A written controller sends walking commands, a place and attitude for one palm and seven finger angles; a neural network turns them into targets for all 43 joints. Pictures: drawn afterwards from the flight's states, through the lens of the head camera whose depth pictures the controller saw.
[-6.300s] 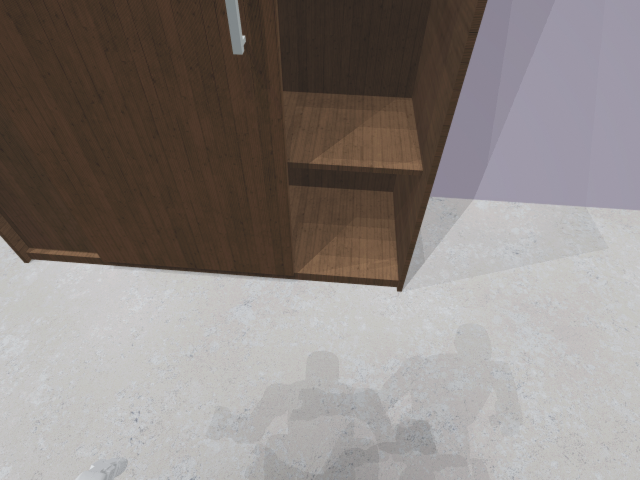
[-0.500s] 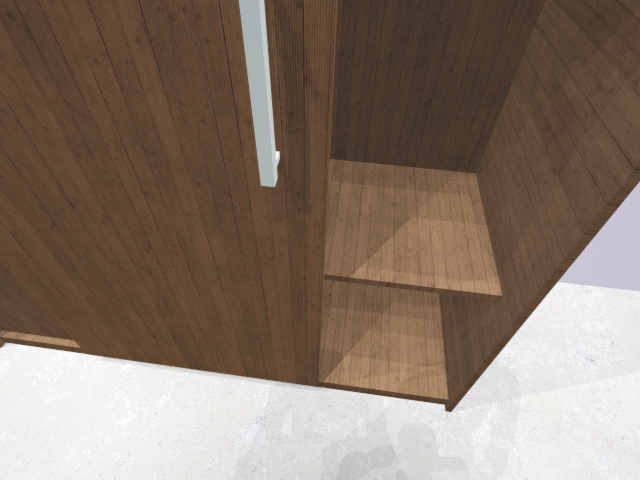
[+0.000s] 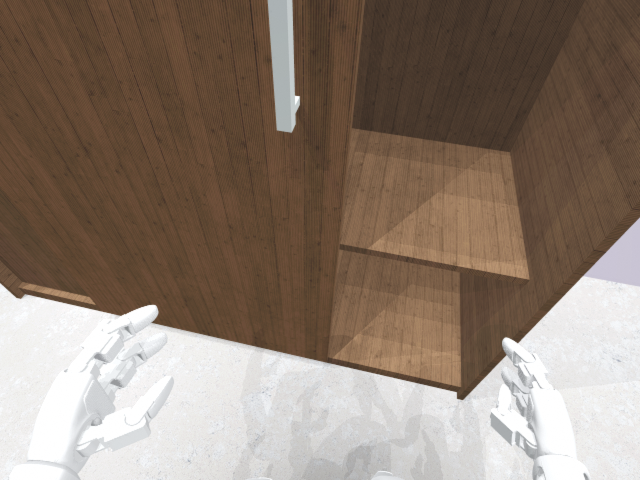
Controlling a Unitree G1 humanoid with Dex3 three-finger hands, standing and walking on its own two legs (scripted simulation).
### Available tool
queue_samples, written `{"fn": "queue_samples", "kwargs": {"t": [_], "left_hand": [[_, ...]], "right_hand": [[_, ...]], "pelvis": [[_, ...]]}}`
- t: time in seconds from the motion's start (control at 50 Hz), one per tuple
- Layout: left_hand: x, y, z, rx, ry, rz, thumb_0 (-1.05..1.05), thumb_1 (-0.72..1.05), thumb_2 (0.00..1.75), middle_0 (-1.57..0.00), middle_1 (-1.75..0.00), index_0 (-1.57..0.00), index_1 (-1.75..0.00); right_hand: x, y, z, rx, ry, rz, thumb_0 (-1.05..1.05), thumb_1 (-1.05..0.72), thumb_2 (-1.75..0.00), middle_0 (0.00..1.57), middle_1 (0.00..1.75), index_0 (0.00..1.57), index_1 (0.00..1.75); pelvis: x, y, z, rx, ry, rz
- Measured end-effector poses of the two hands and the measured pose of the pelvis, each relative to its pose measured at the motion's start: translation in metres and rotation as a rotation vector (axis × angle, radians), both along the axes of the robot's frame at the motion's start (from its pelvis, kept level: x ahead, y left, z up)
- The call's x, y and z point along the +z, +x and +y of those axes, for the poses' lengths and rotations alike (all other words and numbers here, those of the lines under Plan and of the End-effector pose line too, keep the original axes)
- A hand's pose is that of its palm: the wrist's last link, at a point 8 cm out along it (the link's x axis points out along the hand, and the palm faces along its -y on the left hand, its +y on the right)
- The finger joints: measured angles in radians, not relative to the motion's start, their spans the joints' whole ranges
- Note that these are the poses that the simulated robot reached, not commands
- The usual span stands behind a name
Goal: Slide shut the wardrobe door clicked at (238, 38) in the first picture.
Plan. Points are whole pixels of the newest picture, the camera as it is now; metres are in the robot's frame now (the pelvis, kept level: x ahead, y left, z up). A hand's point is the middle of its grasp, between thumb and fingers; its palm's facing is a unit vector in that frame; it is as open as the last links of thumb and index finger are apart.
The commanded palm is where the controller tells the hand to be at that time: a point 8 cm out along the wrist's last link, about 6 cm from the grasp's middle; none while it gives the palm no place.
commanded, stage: raise the hand with hooked fingers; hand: left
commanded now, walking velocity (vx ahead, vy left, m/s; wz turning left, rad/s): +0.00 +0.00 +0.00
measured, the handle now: (286, 15) +0.52 +0.09 +0.31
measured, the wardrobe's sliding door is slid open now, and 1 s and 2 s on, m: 0.40 0.40 0.40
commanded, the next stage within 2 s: move the hooked fingers beside the handle in 1.60 s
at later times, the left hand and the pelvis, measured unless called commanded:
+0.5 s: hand (81, 300) +0.23 +0.24 +0.18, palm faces -0.05 -0.99 -0.13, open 12.1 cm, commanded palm +0.20 +0.29 +0.19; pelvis +0.01 +0.01 +0.04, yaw +0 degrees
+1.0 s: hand out of the picture +0.26 +0.29 +0.29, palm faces +0.00 -0.99 -0.17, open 13.9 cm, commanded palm +0.23 +0.33 +0.30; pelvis +0.00 +0.02 +0.05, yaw +1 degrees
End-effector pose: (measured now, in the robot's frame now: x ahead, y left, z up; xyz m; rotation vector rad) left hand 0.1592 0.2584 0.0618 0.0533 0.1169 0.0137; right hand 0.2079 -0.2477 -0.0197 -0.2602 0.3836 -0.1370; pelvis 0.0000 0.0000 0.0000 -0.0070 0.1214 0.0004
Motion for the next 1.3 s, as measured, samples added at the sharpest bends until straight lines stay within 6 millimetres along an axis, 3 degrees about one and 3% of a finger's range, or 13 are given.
{"fn": "queue_samples", "kwargs": {"t": [0.08,0.18,0.26,0.36,0.54,0.76,0.92,1.16,1.3], "left_hand": [[0.027,-0.002,0.005,0.02,0.037,-0.112,0.01,0.42,0.7,-0.24,-0.6,-0.23,-0.61],[0.053,0.022,0.007,-0.072,0.078,-0.135,0.01,0.3,0.65,-0.25,-0.68,-0.24,-0.68],[0.069,0.042,0.016,-0.097,0.082,-0.096,0.01,0.21,0.61,-0.25,-0.74,-0.25,-0.74],[0.095,0.052,0.027,-0.08,0.07,-0.145,0.0,0.1,0.56,-0.26,-0.81,-0.26,-0.82],[0.126,0.057,0.037,-0.076,0.079,-0.199,0.0,-0.11,0.47,-0.28,-0.95,-0.27,-0.95],[0.184,0.065,0.062,-0.051,0.11,-0.27,-0.01,-0.37,0.36,-0.3,-1.11,-0.29,-1.12],[0.219,0.074,0.077,-0.042,0.113,-0.269,-0.01,-0.47,0.32,-0.3,-1.18,-0.3,-1.18],[0.263,0.089,0.091,-0.04,0.117,-0.274,-0.01,-0.5,0.3,-0.31,-1.2,-0.3,-1.2],[0.255,0.094,0.085,-0.072,0.1,-0.23,-0.01,-0.5,0.3,-0.3,-1.2,-0.3,-1.2]], "right_hand": [[-0.021,-0.008,0.019,0.057,0.024,0.083,0.01,-0.91,-0.9,0.2,0.3,0.2,0.3],[-0.038,-0.033,0.033,0.061,0.076,0.183,0.01,-0.9,-0.9,0.2,0.3,0.2,0.3],[-0.036,-0.051,0.031,0.018,0.099,0.203,0.01,-0.9,-0.9,0.2,0.3,0.21,0.3],[-0.025,-0.062,0.015,-0.03,0.073,0.186,0.01,-0.9,-0.9,0.2,0.3,0.21,0.3],[0.003,-0.045,0.003,-0.043,0.004,0.119,0.01,-0.9,-0.9,0.2,0.3,0.2,0.3],[0.024,-0.005,0.045,0.076,0.058,0.053,0.01,-0.9,-0.9,0.2,0.3,0.2,0.3],[0.024,0.001,0.065,0.133,0.095,0.084,0.01,-0.9,-0.9,0.2,0.3,0.2,0.3],[0.017,-0.012,0.046,0.098,0.075,0.163,0.01,-0.9,-0.9,0.2,0.3,0.2,0.3],[0.017,-0.018,0.031,0.054,0.073,0.17,0.01,-0.9,-0.9,0.2,0.3,0.2,0.3]], "pelvis": [[0.002,-0.004,-0.003,0.032,-0.018,-0.019],[0.011,-0.007,-0.004,0.038,-0.016,-0.043],[0.019,-0.005,-0.003,0.021,-0.008,-0.06],[0.028,0.0,0.002,0.005,-0.006,-0.082],[0.038,0.006,0.011,0.003,-0.008,-0.132],[0.049,0.007,0.016,0.012,-0.01,-0.181],[0.053,0.005,0.016,0.016,-0.008,-0.19],[0.056,0.0,0.015,0.014,-0.005,-0.185],[0.056,-0.001,0.015,0.004,-0.003,-0.179]]}}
